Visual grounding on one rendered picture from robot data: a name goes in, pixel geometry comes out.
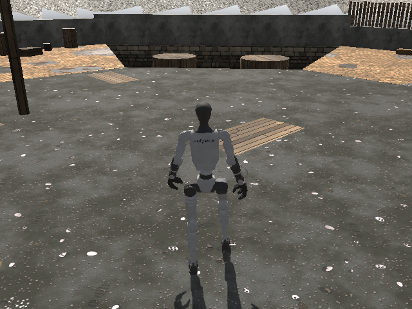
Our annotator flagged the left robot upper arm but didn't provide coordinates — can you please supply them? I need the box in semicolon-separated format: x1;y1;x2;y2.
173;130;191;165

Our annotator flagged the robot left hand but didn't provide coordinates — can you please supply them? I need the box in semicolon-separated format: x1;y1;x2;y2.
168;177;183;190

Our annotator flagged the robot torso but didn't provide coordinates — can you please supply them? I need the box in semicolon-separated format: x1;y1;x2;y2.
189;126;220;193

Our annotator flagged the robot right shin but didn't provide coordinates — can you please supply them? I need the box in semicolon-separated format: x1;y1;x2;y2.
220;200;229;241

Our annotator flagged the right robot forearm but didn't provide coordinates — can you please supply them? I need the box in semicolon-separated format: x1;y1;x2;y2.
230;155;245;185

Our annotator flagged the left robot forearm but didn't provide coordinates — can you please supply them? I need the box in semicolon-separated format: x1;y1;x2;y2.
169;155;180;179

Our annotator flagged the right robot upper arm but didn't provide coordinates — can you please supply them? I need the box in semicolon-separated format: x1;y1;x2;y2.
218;129;236;166

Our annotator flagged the robot right hand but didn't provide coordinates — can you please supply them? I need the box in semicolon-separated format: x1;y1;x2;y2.
232;183;248;200

